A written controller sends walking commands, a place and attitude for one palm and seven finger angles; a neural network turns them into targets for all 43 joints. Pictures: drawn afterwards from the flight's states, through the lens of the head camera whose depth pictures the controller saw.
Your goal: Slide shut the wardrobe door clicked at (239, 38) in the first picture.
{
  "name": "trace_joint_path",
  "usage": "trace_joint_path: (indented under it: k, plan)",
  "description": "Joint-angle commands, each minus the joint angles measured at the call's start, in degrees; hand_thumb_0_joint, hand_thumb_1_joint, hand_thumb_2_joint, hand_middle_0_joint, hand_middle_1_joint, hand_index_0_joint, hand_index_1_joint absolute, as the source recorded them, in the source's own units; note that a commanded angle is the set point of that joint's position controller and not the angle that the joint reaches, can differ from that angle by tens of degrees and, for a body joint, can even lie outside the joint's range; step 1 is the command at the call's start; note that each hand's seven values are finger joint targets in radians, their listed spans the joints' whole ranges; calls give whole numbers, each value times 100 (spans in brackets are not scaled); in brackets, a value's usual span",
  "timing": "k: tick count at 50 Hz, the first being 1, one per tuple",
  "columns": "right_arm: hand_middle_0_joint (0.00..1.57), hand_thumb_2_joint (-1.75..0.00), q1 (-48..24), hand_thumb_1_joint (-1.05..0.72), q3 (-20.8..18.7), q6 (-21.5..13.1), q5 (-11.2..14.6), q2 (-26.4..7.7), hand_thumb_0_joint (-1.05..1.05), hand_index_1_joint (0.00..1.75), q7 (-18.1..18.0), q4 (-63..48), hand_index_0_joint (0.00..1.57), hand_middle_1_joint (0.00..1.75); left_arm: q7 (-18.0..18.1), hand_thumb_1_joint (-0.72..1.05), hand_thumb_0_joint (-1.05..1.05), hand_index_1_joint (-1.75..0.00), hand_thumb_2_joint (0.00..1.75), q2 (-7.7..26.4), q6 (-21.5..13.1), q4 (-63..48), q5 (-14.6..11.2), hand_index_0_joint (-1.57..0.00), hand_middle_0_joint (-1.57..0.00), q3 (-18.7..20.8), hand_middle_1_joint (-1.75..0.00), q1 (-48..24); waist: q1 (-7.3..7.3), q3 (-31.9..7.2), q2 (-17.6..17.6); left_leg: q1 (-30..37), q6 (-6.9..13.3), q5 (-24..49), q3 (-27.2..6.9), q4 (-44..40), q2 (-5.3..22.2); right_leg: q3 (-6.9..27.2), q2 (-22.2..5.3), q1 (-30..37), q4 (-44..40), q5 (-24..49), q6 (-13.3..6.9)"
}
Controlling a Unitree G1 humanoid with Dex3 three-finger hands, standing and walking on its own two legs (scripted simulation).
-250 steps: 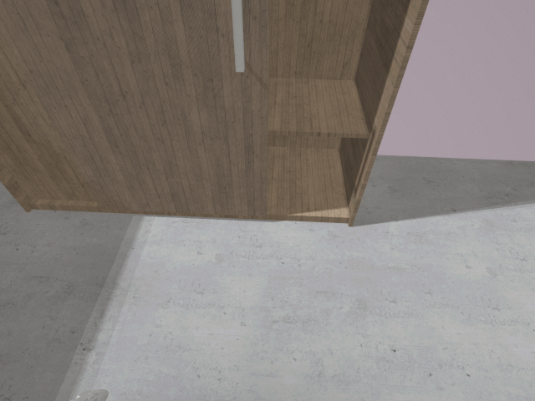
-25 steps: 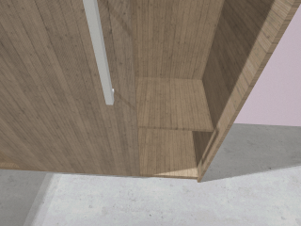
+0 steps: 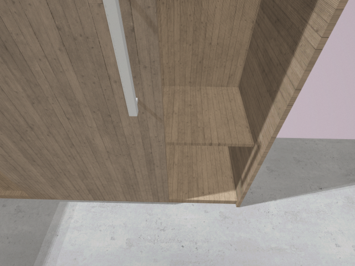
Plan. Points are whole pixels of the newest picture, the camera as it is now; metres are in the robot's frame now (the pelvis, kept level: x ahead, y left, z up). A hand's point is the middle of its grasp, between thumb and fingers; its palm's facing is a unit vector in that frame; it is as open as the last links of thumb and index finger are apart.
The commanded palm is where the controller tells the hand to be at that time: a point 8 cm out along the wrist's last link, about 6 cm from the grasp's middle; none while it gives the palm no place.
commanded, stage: look again from close up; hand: left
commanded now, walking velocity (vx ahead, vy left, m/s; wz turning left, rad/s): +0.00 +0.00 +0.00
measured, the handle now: (125, 58) +0.55 +0.17 +0.20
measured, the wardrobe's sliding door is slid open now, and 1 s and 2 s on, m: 0.40 0.40 0.40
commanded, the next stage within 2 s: shuffle to correct the standing spot in 0.68 s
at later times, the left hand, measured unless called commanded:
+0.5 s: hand out of the picture -0.01 +0.16 -0.17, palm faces +0.03 -0.98 -0.17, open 7.3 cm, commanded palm none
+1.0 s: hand out of the picture +0.00 +0.16 -0.18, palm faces +0.09 -0.98 -0.17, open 7.3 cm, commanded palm none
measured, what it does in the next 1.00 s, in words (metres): stands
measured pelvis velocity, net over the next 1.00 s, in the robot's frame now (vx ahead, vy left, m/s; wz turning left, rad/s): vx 0.03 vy -0.01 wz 0.03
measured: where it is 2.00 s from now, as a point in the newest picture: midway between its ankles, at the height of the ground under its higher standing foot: outside the picture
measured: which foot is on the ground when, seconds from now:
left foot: down 0.00-1.00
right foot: down 0.00-1.00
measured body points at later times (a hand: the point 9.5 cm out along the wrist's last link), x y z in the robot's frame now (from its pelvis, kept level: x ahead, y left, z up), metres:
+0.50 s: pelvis +0.00 -0.01 +0.00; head +0.01 -0.01 +0.45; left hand -0.01 +0.21 -0.16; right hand +0.02 -0.24 -0.15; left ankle +0.00 +0.11 -0.73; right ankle -0.04 -0.13 -0.73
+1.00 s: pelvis +0.03 -0.01 +0.00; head +0.04 +0.00 +0.45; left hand +0.00 +0.21 -0.16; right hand +0.03 -0.24 -0.16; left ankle +0.01 +0.11 -0.73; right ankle -0.04 -0.13 -0.73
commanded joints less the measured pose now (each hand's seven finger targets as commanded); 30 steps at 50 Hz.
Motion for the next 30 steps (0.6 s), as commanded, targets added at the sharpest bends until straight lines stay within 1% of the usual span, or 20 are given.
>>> trace_joint_path:
  k: [1, 2, 3, 4, 5, 8, 10, 11, 13, 14, 15, 16, 20, 21, 22, 23, 24, 26, 27, 30]
  plan:
    - [20, -90, 142, -90, -96, -129, 18, -641, 0, 30, -43, -211, 20, 30, 44, 90, 0, -30, 90, 613, -57, -203, 22, -20, -20, 122, -30, 368, 53, 387, 64, -155, 222, 411, -619, -978, 475, 234, -193, -381, -643, 392, -279]
    - [20, -90, 157, -90, -93, -134, 18, -622, 0, 30, -45, -192, 20, 30, 42, 90, 0, -30, 90, 617, -59, -191, 22, -20, -20, 122, -30, 385, 55, 334, 21, -133, 226, 432, -635, -988, 480, 232, -195, -351, -637, 440, -278]
    - [20, -90, 158, -90, -92, -143, 22, -626, 0, 30, -50, -166, 20, 30, 39, 90, 0, -30, 90, 598, -58, -172, 23, -20, -20, 121, -30, 402, 56, 323, 70, -114, 228, 478, -634, -1009, 483, 238, -202, -347, -643, 495, -276]
    - [20, -90, 168, -90, -97, -153, 22, -608, 0, 30, -55, -154, 20, 30, 39, 90, 0, -30, 90, 579, -68, -150, 22, -20, -20, 124, -30, 441, 63, 223, 38, -20, 229, 601, -615, -986, 492, 253, -209, -316, -637, 619, -276]
    - [20, -90, 191, -90, -91, -158, 32, -594, 0, 30, -61, -126, 20, 30, 37, 90, 0, -30, 90, 597, -78, -134, 28, -20, -20, 125, -30, 443, 69, 214, -63, -31, 236, 695, -598, -948, 491, 236, -222, -254, -661, 692, -264]
    - [20, -90, 183, -90, -89, -178, 36, -561, 0, 30, -75, -58, 20, 30, 39, 90, 0, -30, 90, 568, -95, -76, 22, -20, -20, 131, -30, 493, 59, 130, 3, 140, 205, 1059, -514, -856, 470, 277, -286, -260, -669, 1044, -266]
    - [20, -90, 214, -90, -92, -176, 44, -536, 0, 30, -84, -9, 20, 30, 45, 90, 0, -30, 90, 570, -105, -41, 27, -20, -20, 133, -30, 502, 46, 69, -89, 206, 204, 1223, -493, -813, 484, 260, -291, -186, -675, 1233, -264]
    - [20, -90, 191, -90, -89, -182, 44, -551, 0, 30, -88, 2, 20, 30, 45, 90, 0, -30, 90, 559, -107, -17, 25, -20, -20, 134, -30, 506, 48, 76, -9, 221, 194, 1306, -465, -797, 478, 271, -311, -196, -667, 1327, -264]
    - [20, -90, 164, -90, -89, -172, 48, -521, 0, 30, -92, 35, 20, 30, 48, 90, 0, -30, 90, 547, -110, 31, 23, -20, -20, 126, -30, 528, 47, 143, -88, 252, 178, 1271, -454, -797, 475, 296, -330, -240, -713, 1368, -261]
    - [20, -90, 146, -90, -95, -164, 51, -518, 0, 30, -91, 51, 20, 30, 47, 90, 0, -30, 90, 534, -109, 51, 26, -20, -20, 120, -30, 545, 46, 164, -70, 265, 170, 1219, -439, -801, 473, 305, -331, -268, -744, 1339, -258]
    - [20, -90, 152, -90, -92, -150, 58, -498, 0, 30, -91, 66, 20, 30, 47, 90, 0, -30, 90, 543, -108, 53, 31, -20, -20, 118, -30, 535, 37, 225, -144, 205, 171, 1114, -455, -819, 467, 298, -324, -259, -788, 1249, -261]
    - [20, -90, 108, -90, -91, -146, 51, -516, 0, 30, -89, 70, 20, 30, 46, 90, 0, -30, 90, 526, -103, 63, 30, -20, -20, 119, -30, 534, 43, 292, -58, 191, 159, 1090, -433, -827, 459, 324, -331, -314, -807, 1240, -262]
    - [20, -90, 109, -90, -91, -138, 55, -497, 0, 30, -93, 107, 20, 30, 44, 90, 0, -30, 90, 524, -109, 101, 30, -20, -20, 111, -30, 571, 38, 237, -82, 270, 159, 1063, -450, -843, 470, 321, -325, -292, -850, 1208, -261]
    - [20, -90, 95, -90, -92, -141, 56, -507, 0, 30, -91, 101, 20, 30, 42, 90, 0, -30, 90, 513, -107, 91, 29, -20, -20, 115, -30, 570, 38, 241, -10, 247, 155, 1050, -450, -846, 458, 341, -331, -292, -862, 1187, -264]
    - [20, -90, 78, -90, -93, -138, 51, -499, 0, 30, -92, 95, 20, 30, 40, 90, 0, -30, 90, 510, -113, 96, 32, -20, -20, 120, -30, 578, 39, 241, -92, 257, 147, 1068, -438, -836, 458, 353, -337, -302, -870, 1237, -270]
    - [20, -90, 81, -90, -92, -140, 51, -504, 0, 30, -92, 106, 20, 30, 40, 90, 0, -30, 90, 504, -114, 107, 28, -20, -20, 111, -30, 582, 37, 218, -101, 294, 148, 1093, -444, -846, 462, 338, -344, -295, -870, 1264, -267]
    - [20, -90, 72, -90, -98, -140, 46, -503, 0, 30, -96, 106, 20, 30, 40, 90, 0, -30, 90, 476, -112, 117, 29, -20, -20, 113, -30, 590, 35, 220, -11, 317, 146, 1126, -439, -853, 464, 347, -331, -308, -872, 1299, -269]
    - [20, -90, 49, -90, -96, -143, 51, -497, 0, 30, -98, 119, 20, 30, 41, 90, 0, -30, 90, 495, -119, 123, 31, -20, -20, 115, -30, 605, 53, 201, -53, 316, 150, 1202, -436, -833, 470, 348, -349, -261, -881, 1399, -270]
    - [20, -90, 74, -90, -93, -145, 47, -503, 0, 30, -103, 121, 20, 30, 40, 90, 0, -30, 90, 494, -120, 125, 29, -20, -20, 122, -30, 585, 32, 169, -37, 330, 140, 1258, -429, -833, 474, 343, -343, -228, -864, 1467, -275]
    - [20, -90, 93, -90, -93, -150, 50, -503, 0, 30, -112, 141, 20, 30, 42, 90, 0, -30, 90, 497, -121, 131, 35, -20, -20, 129, -30, 582, 36, 130, -81, 365, 142, 1394, -426, -823, 491, 294, -337, -149, -845, 1608, -265]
